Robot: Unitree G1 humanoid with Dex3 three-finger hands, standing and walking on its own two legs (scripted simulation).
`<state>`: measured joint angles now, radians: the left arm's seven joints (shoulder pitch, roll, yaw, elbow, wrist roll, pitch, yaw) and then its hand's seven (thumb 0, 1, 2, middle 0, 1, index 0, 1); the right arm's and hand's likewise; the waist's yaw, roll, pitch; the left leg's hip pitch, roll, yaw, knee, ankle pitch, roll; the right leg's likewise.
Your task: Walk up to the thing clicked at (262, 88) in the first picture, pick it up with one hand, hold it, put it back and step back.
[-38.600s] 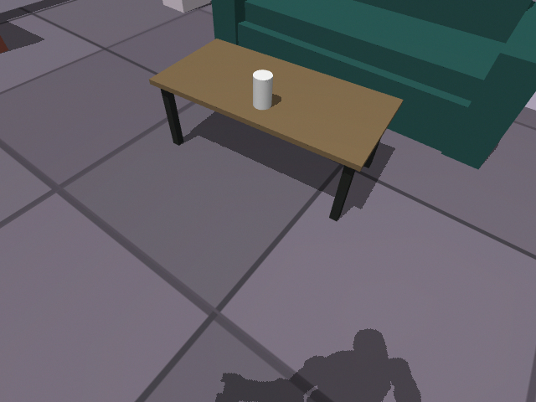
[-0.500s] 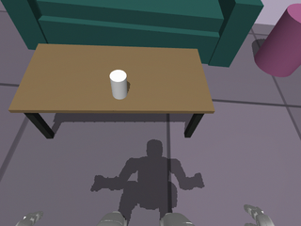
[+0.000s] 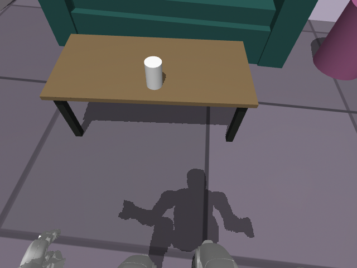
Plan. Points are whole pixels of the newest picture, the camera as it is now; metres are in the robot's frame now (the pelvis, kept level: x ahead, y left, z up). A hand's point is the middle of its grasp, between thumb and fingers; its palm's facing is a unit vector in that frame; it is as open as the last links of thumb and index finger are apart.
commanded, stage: step back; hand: left
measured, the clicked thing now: (153, 73) +0.95 +0.14 -0.28
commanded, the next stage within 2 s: stand in 1.46 s
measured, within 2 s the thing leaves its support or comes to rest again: neither
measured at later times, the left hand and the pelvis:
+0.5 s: hand out of the picture -0.10 +0.25 -0.12, palm faces +0.00 -0.90 -0.44, open 7.4 cm; pelvis -0.17 -0.03 +0.01, yaw -1 degrees
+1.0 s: hand out of the picture -0.13 +0.23 -0.13, palm faces +0.04 -0.93 -0.37, open 7.4 cm; pelvis -0.17 -0.03 +0.01, yaw +1 degrees
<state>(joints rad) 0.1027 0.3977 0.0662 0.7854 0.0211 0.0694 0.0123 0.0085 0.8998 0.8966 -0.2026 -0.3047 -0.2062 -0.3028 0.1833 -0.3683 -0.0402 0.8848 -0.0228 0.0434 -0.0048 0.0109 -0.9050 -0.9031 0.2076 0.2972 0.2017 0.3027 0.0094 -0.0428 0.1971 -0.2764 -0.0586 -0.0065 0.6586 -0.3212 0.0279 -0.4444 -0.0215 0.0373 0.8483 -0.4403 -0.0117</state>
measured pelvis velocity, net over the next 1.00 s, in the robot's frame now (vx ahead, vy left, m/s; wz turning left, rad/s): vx -0.17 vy -0.03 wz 0.02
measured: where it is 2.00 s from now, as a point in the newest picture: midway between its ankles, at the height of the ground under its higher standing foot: outside the picture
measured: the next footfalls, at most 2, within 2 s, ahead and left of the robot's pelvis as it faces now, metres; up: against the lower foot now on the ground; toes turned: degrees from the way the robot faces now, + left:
right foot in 0.26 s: -0.12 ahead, -0.14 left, +0.00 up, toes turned +0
left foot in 0.58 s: -0.15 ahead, +0.11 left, +0.00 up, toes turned +0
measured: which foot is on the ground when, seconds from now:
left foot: down 0.00-0.28, up 0.30-0.56, down 0.58-0.86, up 0.88-1.00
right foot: up 0.00-0.24, down 0.26-1.00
